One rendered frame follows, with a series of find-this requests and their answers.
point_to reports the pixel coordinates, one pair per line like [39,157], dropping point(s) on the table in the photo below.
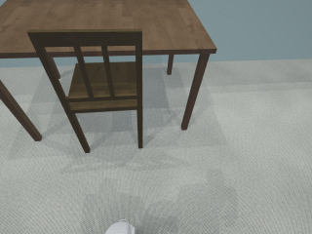
[169,27]

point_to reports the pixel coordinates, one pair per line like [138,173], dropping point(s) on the left robot thigh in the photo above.
[122,227]

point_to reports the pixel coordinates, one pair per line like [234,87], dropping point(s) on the chair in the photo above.
[95,86]

